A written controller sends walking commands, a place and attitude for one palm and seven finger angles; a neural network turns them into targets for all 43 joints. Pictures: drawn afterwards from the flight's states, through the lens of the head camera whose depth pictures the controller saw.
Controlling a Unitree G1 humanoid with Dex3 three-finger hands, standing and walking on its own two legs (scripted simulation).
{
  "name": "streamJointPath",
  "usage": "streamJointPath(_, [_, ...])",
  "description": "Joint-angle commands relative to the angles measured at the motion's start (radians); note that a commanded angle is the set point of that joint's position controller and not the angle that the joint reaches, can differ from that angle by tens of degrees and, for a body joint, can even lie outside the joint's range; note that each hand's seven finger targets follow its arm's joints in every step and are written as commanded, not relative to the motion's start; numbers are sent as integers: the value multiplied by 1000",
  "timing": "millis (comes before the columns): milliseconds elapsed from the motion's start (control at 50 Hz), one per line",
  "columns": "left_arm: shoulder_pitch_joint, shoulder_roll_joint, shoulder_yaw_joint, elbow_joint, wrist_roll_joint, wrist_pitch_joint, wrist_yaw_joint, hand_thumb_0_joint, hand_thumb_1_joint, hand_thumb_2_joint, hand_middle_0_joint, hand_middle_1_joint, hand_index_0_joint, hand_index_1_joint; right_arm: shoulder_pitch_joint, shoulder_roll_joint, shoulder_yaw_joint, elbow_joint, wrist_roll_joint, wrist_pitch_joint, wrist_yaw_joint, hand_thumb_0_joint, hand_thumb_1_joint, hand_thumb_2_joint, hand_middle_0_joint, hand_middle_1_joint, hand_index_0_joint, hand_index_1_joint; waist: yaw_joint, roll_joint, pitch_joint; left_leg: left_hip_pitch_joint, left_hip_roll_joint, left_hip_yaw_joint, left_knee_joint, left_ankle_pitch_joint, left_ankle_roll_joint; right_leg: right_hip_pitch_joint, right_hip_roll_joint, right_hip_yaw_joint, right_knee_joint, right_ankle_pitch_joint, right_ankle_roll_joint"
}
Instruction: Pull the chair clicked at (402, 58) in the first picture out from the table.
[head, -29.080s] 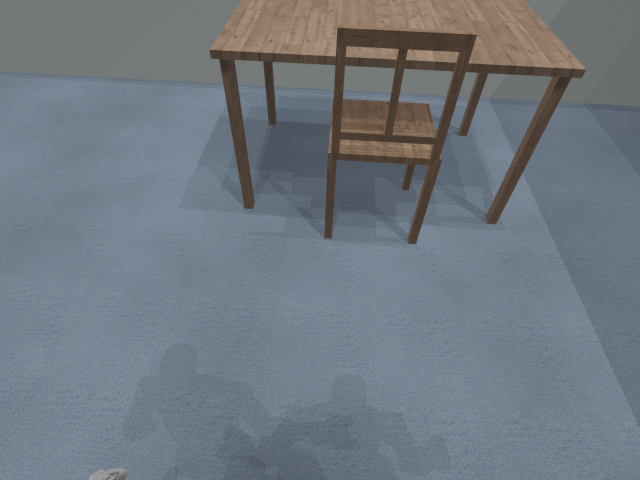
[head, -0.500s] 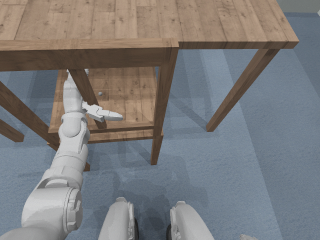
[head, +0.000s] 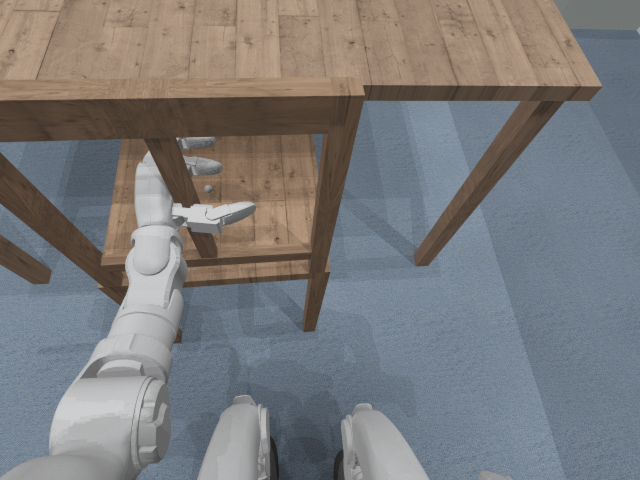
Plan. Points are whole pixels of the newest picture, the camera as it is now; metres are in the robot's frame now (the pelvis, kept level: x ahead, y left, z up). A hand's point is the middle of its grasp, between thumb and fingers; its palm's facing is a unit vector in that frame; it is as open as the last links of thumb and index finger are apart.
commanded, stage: hook a spindle and tug to test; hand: left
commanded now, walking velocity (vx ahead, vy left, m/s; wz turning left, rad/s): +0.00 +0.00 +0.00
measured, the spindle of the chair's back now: (189, 207) +0.45 +0.15 +0.02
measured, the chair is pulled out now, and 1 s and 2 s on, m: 0.03 0.04 0.13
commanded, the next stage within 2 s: step backward, pulling the chair out in 0.86 s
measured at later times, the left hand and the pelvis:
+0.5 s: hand (209, 193) +0.46 +0.12 +0.03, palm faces +0.06 -1.00 +0.00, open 8.2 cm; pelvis +0.00 +0.00 +0.00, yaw -1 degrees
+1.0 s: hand (208, 219) +0.42 +0.12 +0.03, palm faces +0.05 -1.00 -0.03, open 5.3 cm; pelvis +0.01 +0.00 +0.01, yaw +1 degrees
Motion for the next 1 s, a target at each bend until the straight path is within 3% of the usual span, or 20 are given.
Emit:
streamJointPath(0, [-392, 139, 0, -195, 9, -70, 6, 0, 508, 732, -500, -1450, -500, -1450, 122, -163, -57, -68, -1, -10, -5, 0, -900, -900, 200, 300, 200, 300, -44, 42, -455, 495, -15, -92, -128, 301, -27, 59, 18, 25, -178, 279, -13])
streamJointPath(60, [-381, 148, 9, -192, 11, -69, 9, 0, 676, 804, -500, -1450, -500, -1450, 116, -164, -59, -71, 1, -7, -7, 0, -900, -900, 200, 300, 200, 300, -39, 36, -461, 490, -13, -90, -130, 285, -28, 58, 17, 26, -181, 265, -12])
streamJointPath(100, [-402, 138, -4, -212, 9, -72, 9, 0, 788, 852, -500, -1450, -500, -1450, 117, -164, -57, -76, 0, -9, -5, 0, -900, -900, 200, 300, 200, 300, -39, 68, -459, 507, -14, -95, -136, 286, -29, 49, 18, 23, -178, 258, -16])
streamJointPath(140, [-387, 148, 6, -184, 14, -68, 13, 0, 900, 900, -500, -1450, -500, -1450, 117, -167, -58, -72, 1, -6, -6, 0, -900, -900, 200, 300, 200, 300, -40, 47, -454, 503, -11, -100, -136, 275, -31, 36, 18, 22, -179, 246, -15])
streamJointPath(180, [-415, 149, 2, -199, 15, -73, 14, 0, 900, 900, -500, -1450, -500, -1450, 118, -165, -58, -71, -1, -8, -6, 0, -900, -900, 200, 300, 200, 300, -44, 46, -458, 495, -12, -97, -134, 266, -29, 46, 18, 25, -180, 242, -13])
streamJointPath(220, [-371, 139, 7, -216, 8, -75, 15, 0, 900, 900, -500, -1450, -500, -1450, 115, -164, -59, -80, 0, -10, -4, 0, -900, -900, 200, 300, 200, 300, -30, 49, -487, 516, -13, -96, -137, 292, -29, 58, 19, 23, -177, 260, -14])
streamJointPath(320, [-302, 106, -21, -250, 3, -66, 14, 0, 900, 900, -500, -1450, -500, -1450, 103, -163, -62, -91, 8, -6, 1, 0, -900, -900, 200, 300, 200, 300, -17, 62, -465, 544, -7, -103, -158, 284, -37, 43, 20, 15, -183, 243, -19])
streamJointPath(360, [-293, 82, -37, -263, -4, -58, 21, 0, 900, 900, -500, -1450, -500, -1450, 100, -161, -62, -90, 6, -7, 3, 0, -900, -900, 200, 300, 200, 300, -24, 51, -459, 540, -8, -100, -157, 282, -34, 45, 20, 15, -189, 246, -16])
streamJointPath(460, [-243, 98, -26, -289, -4, -54, 30, 0, 900, 900, -500, -1450, -500, -1450, 99, -163, -64, -93, 7, -7, 4, 0, -900, -900, 200, 300, 200, 300, -16, 38, -455, 543, -4, -100, -160, 307, -37, 61, 21, 14, -187, 268, -17])
streamJointPath(520, [-165, 87, -37, -353, -9, -54, 25, 0, 900, 900, -500, -1450, -500, -1450, 94, -160, -65, -109, 10, -8, 8, 0, -900, -900, 200, 300, 200, 300, 9, 62, -502, 582, -5, -94, -162, 381, -41, 94, 21, 13, -176, 325, -21])
streamJointPath(560, [-109, 41, -79, -406, -21, -45, 20, 0, 900, 900, -500, -1450, -500, -1450, 87, -153, -67, -121, 12, -6, 14, 0, -900, -900, 200, 300, 200, 300, 12, 67, -501, 604, -3, -89, -165, 428, -43, 113, 21, 10, -181, 367, -21])
streamJointPath(600, [-50, 49, -74, -431, -27, -37, 20, 0, 900, 900, -500, -1450, -500, -1450, 85, -156, -70, -126, 15, -5, 15, 0, -900, -900, 200, 300, 200, 300, 13, 25, -498, 595, -2, -89, -165, 448, -40, 137, 22, 10, -181, 397, -19])
streamJointPath(660, [-19, 35, -101, -472, -24, -30, 18, 0, 900, 900, -500, -1450, -500, -1450, 75, -152, -71, -126, 21, -4, 11, 0, -900, -900, 200, 300, 200, 300, 11, 18, -464, 578, -4, -82, -169, 430, -40, 149, 19, 14, -189, 403, -15])
streamJointPath(680, [-27, 20, -115, -478, -26, -27, 19, 0, 900, 900, -500, -1450, -500, -1450, 72, -151, -71, -123, 22, -5, 9, 0, -900, -900, 200, 300, 200, 300, 0, -2, -442, 570, -3, -83, -168, 415, -37, 143, 18, 13, -194, 395, -13])
streamJointPath(740, [-55, 30, -110, -502, -27, -35, 29, 0, 900, 900, -500, -1450, -500, -1450, 59, -153, -70, -117, 23, -14, -1, 0, -900, -900, 200, 300, 200, 300, 1, 7, -422, 572, -4, -92, -166, 392, -40, 115, 14, 12, -188, 364, -14])
streamJointPath(860, [-86, 17, -129, -467, -13, -46, 27, 0, 900, 900, -500, -1450, -500, -1450, 39, -148, -65, -108, 16, -27, -7, 0, -900, -900, 200, 300, 200, 300, -4, 27, -428, 564, -11, -90, -151, 364, -38, 100, 12, 17, -185, 342, -15])
streamJointPath(880, [-97, 39, -110, -474, -13, -49, 25, 0, 900, 900, -500, -1450, -500, -1450, 40, -151, -66, -110, 16, -29, -10, 0, -900, -900, 200, 300, 200, 300, 2, 27, -440, 562, -11, -92, -151, 368, -40, 107, 10, 17, -179, 345, -17])
streamJointPath(940, [-155, 30, -121, -457, -20, -41, 17, 0, 900, 900, -500, -1450, -500, -1450, 32, -149, -63, -105, 18, -32, -15, 0, -900, -900, 200, 300, 200, 300, -15, 25, -447, 546, -15, -85, -137, 352, -34, 108, 9, 25, -183, 349, -12])
streamJointPath(960, [-249, 299, -45, -669, 50, 82, 75, 0, 900, 900, -500, -1450, -500, -1450, 90, -142, -61, -207, 83, 34, -46, 0, -900, -900, 200, 300, 200, 300, 65, 76, -714, 822, 3, -57, -341, 358, -12, 568, -53, 133, -390, 423, -7])
streamJointPath(980, [-238, 235, -82, -707, 38, 146, 94, 0, 900, 900, -500, -1450, -500, -1450, 94, -122, -60, -234, 101, 42, -75, 0, -900, -900, 200, 300, 200, 300, 39, 101, -662, 878, -13, -41, -381, 401, -3, 632, -48, 130, -448, 567, 1])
